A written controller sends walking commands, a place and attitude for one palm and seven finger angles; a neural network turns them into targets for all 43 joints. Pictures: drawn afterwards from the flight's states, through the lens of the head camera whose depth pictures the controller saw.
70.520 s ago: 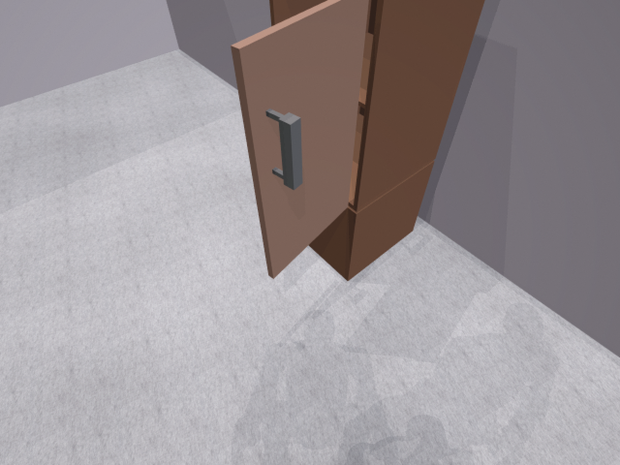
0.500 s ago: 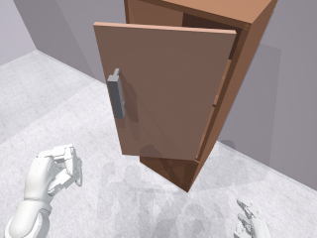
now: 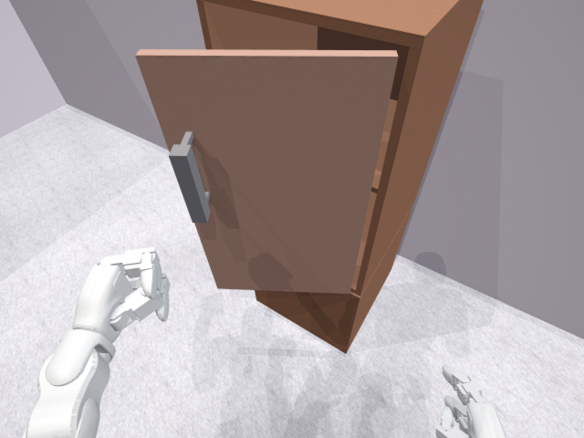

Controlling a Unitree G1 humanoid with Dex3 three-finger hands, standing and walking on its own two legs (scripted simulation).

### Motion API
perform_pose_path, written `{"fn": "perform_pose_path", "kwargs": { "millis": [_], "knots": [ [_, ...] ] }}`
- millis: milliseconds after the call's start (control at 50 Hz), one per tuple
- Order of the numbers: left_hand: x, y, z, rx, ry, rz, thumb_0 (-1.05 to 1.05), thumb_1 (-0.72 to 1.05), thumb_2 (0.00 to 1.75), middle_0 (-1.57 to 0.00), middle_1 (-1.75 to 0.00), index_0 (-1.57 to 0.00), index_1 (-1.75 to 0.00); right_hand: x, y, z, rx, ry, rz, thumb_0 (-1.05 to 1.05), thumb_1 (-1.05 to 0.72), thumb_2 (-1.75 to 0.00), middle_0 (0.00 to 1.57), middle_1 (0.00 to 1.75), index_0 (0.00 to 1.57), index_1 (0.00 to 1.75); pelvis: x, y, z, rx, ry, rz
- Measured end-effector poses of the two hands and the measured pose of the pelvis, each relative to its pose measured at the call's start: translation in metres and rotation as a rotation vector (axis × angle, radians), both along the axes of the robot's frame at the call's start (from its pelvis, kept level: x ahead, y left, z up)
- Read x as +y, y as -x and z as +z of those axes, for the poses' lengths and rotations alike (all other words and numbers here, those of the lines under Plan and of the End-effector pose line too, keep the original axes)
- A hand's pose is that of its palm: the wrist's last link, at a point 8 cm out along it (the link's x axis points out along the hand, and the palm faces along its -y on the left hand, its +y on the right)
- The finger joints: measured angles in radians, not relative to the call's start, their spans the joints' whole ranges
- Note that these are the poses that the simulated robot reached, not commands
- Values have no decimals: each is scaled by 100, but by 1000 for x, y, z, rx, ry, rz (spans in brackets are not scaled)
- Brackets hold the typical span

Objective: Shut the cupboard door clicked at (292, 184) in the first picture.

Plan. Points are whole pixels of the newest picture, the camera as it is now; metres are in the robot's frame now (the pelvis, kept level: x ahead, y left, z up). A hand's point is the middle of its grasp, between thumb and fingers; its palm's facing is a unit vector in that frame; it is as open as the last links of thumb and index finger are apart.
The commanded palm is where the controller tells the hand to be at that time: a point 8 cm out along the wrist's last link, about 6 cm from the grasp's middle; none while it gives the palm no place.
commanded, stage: bring the fist close to the handle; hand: left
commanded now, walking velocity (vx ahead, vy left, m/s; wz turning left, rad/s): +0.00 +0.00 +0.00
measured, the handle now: (194, 178) +0.49 +0.19 +0.09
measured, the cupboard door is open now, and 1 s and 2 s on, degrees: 30 30 16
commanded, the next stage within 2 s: push the door shut along its arc in 1.04 s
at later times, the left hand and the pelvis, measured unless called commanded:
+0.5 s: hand (181, 241) +0.35 +0.17 +0.10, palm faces +0.00 -1.00 -0.02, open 3.1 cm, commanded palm +0.33 +0.22 +0.09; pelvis +0.00 +0.01 +0.00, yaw -1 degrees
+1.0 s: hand (198, 228) +0.38 +0.16 +0.08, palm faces +0.01 -1.00 -0.01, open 3.1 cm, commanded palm +0.36 +0.21 +0.09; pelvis +0.01 +0.02 +0.00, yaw -2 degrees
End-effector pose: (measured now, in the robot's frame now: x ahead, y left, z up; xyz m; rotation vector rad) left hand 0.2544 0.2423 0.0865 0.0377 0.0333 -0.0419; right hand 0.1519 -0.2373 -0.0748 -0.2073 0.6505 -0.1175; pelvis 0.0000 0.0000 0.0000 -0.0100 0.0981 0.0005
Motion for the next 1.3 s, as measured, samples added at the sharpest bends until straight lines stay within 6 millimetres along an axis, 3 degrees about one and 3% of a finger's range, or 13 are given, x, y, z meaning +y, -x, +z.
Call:
{"fn": "perform_pose_path", "kwargs": {
  "millis": [200, 340, 480, 740, 940, 1040, 1160, 1300],
  "knots": [
    [8, -28, 14, -105, 1, 75, 2, 90, 90, -130, -150, -130, -150, -9, 6, 0, 52, 19, -26, 1, -90, -90, 21, 30, 20, 30, 1, -7, 1, 7, -6, -11],
    [-6, -43, -1, -29, 25, 15, 2, 90, 90, -130, -150, -130, -150, -1, 5, -3, 72, 11, -35, 1, -90, -90, 21, 30, 20, 30, 9, -7, 2, 13, -1, -11],
    [-13, -70, 9, -98, 22, 37, 2, 90, 90, -130, -150, -130, -150, 11, 8, -7, 98, 4, -22, 1, -90, -90, 21, 30, 20, 30, 14, -4, 1, 20, 0, -11],
    [-27, -119, 2, -30, 35, 38, 2, 90, 90, -130, -150, -130, -150, 12, 42, -19, 224, -7, -73, 1, -90, -90, 21, 30, 20, 30, 20, -5, 1, 42, 2, -26],
    [-27, -112, 2, -51, 17, 39, 2, 90, 90, -129, -150, -130, -150, 2, 62, -23, 283, -13, -109, 1, -91, -90, 21, 30, 20, 30, 20, -8, 2, 38, 2, -35],
    [-26, -107, -3, -39, 22, 57, 2, 90, 90, -130, -150, -130, -150, -1, 58, -20, 275, -3, -107, 1, -91, -90, 21, 30, 20, 30, 16, -4, 2, 31, 0, -32],
    [-24, -105, 10, -98, 10, 57, 2, 90, 90, -130, -150, -130, -150, -2, 48, -17, 234, -2, -92, 1, -91, -90, 21, 30, 20, 30, 14, -1, 2, 27, 2, -28],
    [-28, -115, 3, -22, 1, 14, 2, 90, 90, -130, -150, -130, -150, -2, 43, -18, 227, -1, -75, 1, -91, -90, 21, 30, 20, 30, 11, 5, 1, 27, 2, -13]
  ]
}}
